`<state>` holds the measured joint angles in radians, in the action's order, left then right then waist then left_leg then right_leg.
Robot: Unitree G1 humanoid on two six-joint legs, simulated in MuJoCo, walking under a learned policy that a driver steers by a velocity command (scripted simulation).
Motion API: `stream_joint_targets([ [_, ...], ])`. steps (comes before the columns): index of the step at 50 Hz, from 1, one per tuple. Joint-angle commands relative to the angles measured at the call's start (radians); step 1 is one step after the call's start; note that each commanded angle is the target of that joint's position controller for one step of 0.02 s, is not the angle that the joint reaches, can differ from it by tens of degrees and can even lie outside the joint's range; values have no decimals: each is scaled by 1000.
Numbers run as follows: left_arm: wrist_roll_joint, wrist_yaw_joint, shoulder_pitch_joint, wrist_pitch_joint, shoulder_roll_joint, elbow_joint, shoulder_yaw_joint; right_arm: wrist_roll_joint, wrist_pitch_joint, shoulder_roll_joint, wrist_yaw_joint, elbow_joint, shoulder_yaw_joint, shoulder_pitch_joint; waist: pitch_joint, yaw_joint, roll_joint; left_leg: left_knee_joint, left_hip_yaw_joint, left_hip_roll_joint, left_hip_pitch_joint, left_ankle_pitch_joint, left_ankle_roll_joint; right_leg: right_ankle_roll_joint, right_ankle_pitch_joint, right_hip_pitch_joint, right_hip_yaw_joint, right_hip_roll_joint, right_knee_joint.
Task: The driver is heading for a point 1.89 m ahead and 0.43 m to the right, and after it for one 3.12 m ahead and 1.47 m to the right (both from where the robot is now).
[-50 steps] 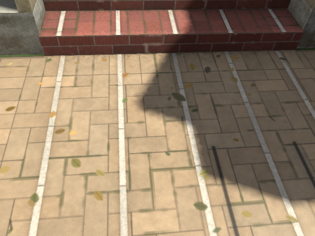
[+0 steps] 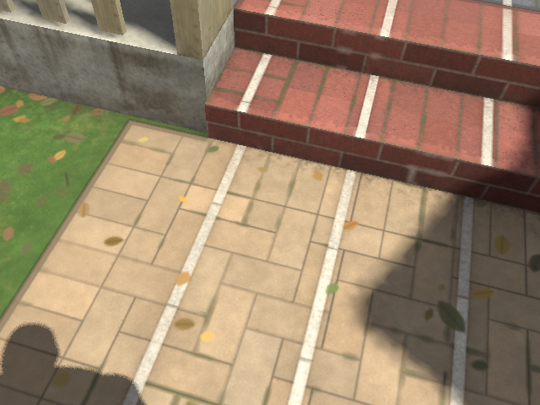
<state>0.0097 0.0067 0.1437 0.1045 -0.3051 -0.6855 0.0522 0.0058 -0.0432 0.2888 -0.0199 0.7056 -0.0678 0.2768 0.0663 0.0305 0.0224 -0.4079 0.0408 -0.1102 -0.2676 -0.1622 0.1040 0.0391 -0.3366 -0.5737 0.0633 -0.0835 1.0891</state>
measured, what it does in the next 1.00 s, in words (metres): walks ahead: right foot, then left foot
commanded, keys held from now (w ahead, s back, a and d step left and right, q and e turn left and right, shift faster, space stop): q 0.16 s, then e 0.84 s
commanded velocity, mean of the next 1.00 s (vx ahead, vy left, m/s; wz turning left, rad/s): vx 0.09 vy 0.00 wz -0.14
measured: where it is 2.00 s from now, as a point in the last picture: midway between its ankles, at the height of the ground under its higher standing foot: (335, 382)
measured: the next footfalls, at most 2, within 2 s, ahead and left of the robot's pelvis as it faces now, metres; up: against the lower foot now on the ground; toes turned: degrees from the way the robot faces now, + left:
right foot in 0.24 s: +0.30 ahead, -0.12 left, +0.00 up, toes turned +12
left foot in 0.62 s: +0.23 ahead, +0.11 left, +0.00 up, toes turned -6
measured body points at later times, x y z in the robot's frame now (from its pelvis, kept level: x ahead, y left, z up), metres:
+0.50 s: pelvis +0.16 -0.04 -0.01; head +0.21 -0.04 +0.44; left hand +0.28 +0.24 -0.12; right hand +0.34 -0.30 -0.12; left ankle +0.14 +0.11 -0.71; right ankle +0.26 -0.12 -0.74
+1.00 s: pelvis +0.18 -0.02 +0.00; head +0.21 -0.02 +0.45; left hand +0.41 +0.21 -0.10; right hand +0.25 -0.32 -0.10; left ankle +0.19 +0.11 -0.74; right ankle +0.15 -0.14 -0.71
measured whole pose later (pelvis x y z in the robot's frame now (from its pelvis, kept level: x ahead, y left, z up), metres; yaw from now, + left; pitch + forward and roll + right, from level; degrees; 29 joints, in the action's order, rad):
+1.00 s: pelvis +0.18 -0.02 +0.00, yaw -13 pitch +1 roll +0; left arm -0.03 -0.02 0.14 -0.07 -0.30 -0.64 0.07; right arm 0.00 0.02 0.28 0.03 0.70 -0.07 0.17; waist 0.06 0.02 0.00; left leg -0.48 -0.11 0.08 -0.21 -0.28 -0.01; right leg 0.08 -0.38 -0.38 -0.01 -0.03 0.75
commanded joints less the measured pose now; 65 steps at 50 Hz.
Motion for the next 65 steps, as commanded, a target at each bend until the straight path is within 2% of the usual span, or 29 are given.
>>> stream_joint_targets([
  [1, 13, 9, 30, -11, -65, 54, 18, 0, -12, 175, 26, -77, -47, -58, -94, -52, -46, 114, 188, 227, 13, 646, 174, 40, 103, 5, -31, 25, -151],
  [4, 6, 2, -60, -14, -40, 66, 5, 16, 18, 178, 46, -60, -51, -28, -134, -11, -103, 62, 144, 159, -17, 575, 101, 46, 319, 103, -44, 92, -374],
  [7, -7, -11, -129, -18, -61, 83, 10, 19, 42, 172, 56, -49, -50, 8, -149, 15, -125, 7, 231, 177, 36, 427, 71, 39, 362, 130, -14, 127, -504],
  [11, 11, -24, -30, 2, -94, 48, 28, 6, 42, 116, 63, -56, -30, -37, -175, -41, -143, -164, 286, 200, 137, 381, 28, -34, 442, 228, -9, 92, -655],
  [12, 31, -22, 1, 12, -113, 46, 30, -6, 33, 71, 60, -59, -16, -15, -225, -46, -97, -270, 250, 140, 116, 328, -10, -75, 677, 363, 33, 22, -681],
  [13, 57, -18, 22, 14, -146, 54, 26, -25, 23, 23, 58, -53, 4, 97, -323, -1, 86, -468, 193, 49, -32, -79, -61, -193, 1102, 608, 238, -157, -614],
  [14, 54, -26, 40, 2, -81, 21, 11, -17, 26, 38, 50, -17, 9, 228, -403, 40, 249, -616, 164, 27, -126, -508, -125, -360, 1057, 682, 485, -299, -642],
  [15, 8, -35, 11, -9, -36, 28, -2, -15, 41, 120, 46, -2, -7, 204, -344, 28, 159, -649, 147, 81, -171, -517, -157, -364, 740, 619, 532, -276, -685],
  [16, -8, -39, -3, -24, -30, 28, -4, -11, 59, 145, 49, -13, -18, 88, -263, -10, 92, -666, 124, 93, -215, -477, -178, -323, 514, 563, 483, -216, -708],
  [19, -10, -34, -68, -63, -135, 45, 27, -10, 89, 132, 59, -41, -27, -26, -120, -6, 79, -546, 69, 102, -201, -398, -188, -244, 231, 362, 397, -116, -781],
  [22, -10, -16, -49, -85, -142, 51, 41, -7, 76, 80, 71, -26, -17, -23, -155, -16, 122, -418, 35, 67, -114, -335, -180, -233, 226, 345, 341, -60, -791],
  [30, -37, 17, -50, -134, -137, 65, 58, -3, 36, 73, 47, -19, -23, -21, -166, 0, 137, -57, 16, 54, 63, -81, -125, -196, 88, 275, 385, -16, -759],
  [31, -38, 21, -32, -137, -122, 65, 54, -9, 31, 102, 46, -18, -33, -4, -165, 4, 108, 6, 50, 111, 144, -52, -95, -157, 29, 206, 359, 18, -716],
  [32, -35, 20, -41, -134, -84, 85, 45, -34, 33, 187, 51, -23, -52, 14, -138, -4, -69, 83, 236, 291, 187, -102, -5, -95, -77, 59, 238, 103, -557],
  [33, -36, 17, -44, -123, -90, 104, 48, -60, 34, 221, 50, -32, -60, -28, -101, -17, -303, 157, 439, 460, 111, 38, 125, -47, -225, -21, 63, 218, -314],
  [34, -20, 15, 5, -117, -150, 79, 71, -67, 26, 167, 53, -65, -42, -92, -101, -34, -227, 139, 425, 495, 81, 157, 162, -15, -244, -14, 91, 164, -97],
  [35, -27, 13, 53, -122, -163, 45, 82, -52, 22, 127, 59, -81, -30, -145, -103, -64, -157, 108, 328, 443, 82, 220, 125, -3, -198, -10, 89, 159, -6],
  [37, -26, 21, 93, -145, -130, 16, 77, -18, 19, 102, 63, -87, -21, -176, -91, -65, -125, 66, 205, 381, 136, 311, 83, 34, -112, -58, 74, 142, 106],
  [44, -36, -7, -47, -153, -66, 115, 38, -19, 53, 158, 72, -66, -42, -84, -110, 21, -186, 52, 68, 389, 256, 393, 118, 81, -65, -13, -40, 63, -153],
  [49, -35, -26, -29, -163, -90, 137, 46, 5, 53, 196, 51, -60, -59, -101, -120, 11, -214, 15, 17, 420, 204, 407, 104, 27, -44, 159, -120, 72, -384],
  [51, -33, -31, 30, -167, -88, 122, 54, 27, 47, 191, 48, -56, -59, -126, -127, -35, -197, -66, -26, 406, 166, 368, 53, -25, 103, 279, -149, 96, -587],
  [52, -32, -24, 77, -167, -108, 107, 65, 27, 41, 166, 45, -35, -55, -76, -155, -45, -147, -137, -74, 374, 91, 206, -4, -62, 189, 410, -131, 118, -675],
  [53, -38, -11, 142, -164, -186, 100, 90, -6, 38, 111, 40, -36, -40, -52, -185, -51, 45, -361, -168, 296, -126, -83, -92, -130, 350, 614, 85, -20, -705],
  [54, -33, -8, 201, -147, -290, 110, 108, -46, 29, 56, 38, -116, -14, -128, -195, -71, 290, -624, -160, 132, -467, -532, -161, -343, 300, 723, 493, -265, -726],
  [55, -11, -20, 238, -114, -238, 103, 95, -16, 12, 106, 37, -132, -29, -205, -221, -148, 182, -745, 14, 131, -539, -515, -151, -425, 4, 677, 597, -300, -824],
  [56, -10, -22, 201, -91, -191, 94, 76, 14, 2, 145, 29, -137, -42, -233, -135, -120, 151, -746, 38, 166, -570, -414, -122, -374, -210, 627, 539, -255, -868],
  [59, -24, -1, 96, -81, -135, 106, 47, -11, -16, 160, 27, -103, -55, -204, -39, -58, 121, -621, 33, 189, -500, -171, -122, -279, -209, 491, 391, -140, -907],
  [61, -10, 10, 101, -74, -136, 108, 46, -14, -35, 129, 18, -85, -48, -187, -54, -49, 103, -548, 10, 161, -442, -51, -138, -270, -83, 468, 328, -101, -914],
  [65, -23, 17, 147, -64, -165, 82, 57, -6, -51, 85, 10, -84, -27, -242, -46, -75, 108, -293, 7, 122, -336, 58, -166, -255, 21, 414, 266, -64, -890],
])
Velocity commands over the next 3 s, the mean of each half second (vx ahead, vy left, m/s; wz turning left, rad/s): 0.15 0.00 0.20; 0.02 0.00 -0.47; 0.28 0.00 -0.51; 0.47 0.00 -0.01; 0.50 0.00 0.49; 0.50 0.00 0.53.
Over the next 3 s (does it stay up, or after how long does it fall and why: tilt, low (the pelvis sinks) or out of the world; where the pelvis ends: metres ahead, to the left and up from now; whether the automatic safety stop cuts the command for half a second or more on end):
stays up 1.00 -0.30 0.00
